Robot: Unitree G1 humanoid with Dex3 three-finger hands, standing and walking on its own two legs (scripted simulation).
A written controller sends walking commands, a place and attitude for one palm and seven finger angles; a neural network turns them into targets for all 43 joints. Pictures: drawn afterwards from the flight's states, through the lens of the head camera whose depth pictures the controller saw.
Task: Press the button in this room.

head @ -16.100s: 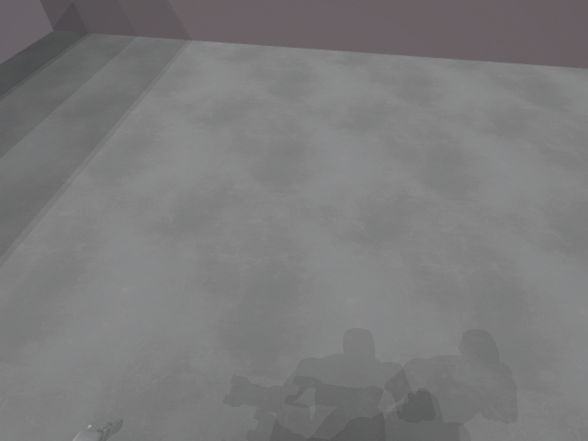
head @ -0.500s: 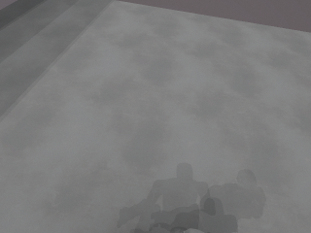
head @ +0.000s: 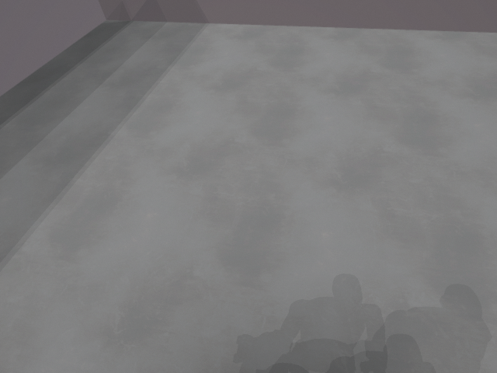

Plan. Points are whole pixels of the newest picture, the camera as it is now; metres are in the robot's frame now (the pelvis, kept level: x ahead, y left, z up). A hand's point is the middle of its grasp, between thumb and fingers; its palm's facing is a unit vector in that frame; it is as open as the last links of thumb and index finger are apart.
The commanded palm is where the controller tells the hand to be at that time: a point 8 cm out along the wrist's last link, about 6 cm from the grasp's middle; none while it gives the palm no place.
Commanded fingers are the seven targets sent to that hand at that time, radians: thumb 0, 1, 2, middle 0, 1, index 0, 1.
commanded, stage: turn or walk to find it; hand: left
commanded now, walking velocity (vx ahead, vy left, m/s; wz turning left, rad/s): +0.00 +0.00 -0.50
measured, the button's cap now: out of the picture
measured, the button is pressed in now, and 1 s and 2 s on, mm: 0 0 0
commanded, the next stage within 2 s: none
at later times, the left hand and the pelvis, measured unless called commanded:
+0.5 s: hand out of the picture +0.02 +0.26 -0.18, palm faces -0.11 -0.97 -0.23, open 7.3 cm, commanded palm none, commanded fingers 0.00 0.90 0.90 -0.20 -0.30 -0.20 -0.30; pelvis -0.05 +0.05 +0.00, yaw -13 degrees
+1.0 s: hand out of the picture +0.10 +0.11 -0.15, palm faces -0.47 -0.84 -0.28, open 7.3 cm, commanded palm none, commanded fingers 0.00 0.90 0.90 -0.20 -0.30 -0.20 -0.30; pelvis -0.09 -0.01 +0.00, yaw -29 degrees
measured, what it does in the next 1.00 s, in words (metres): steps on the spot, turning right: left foot, then right foot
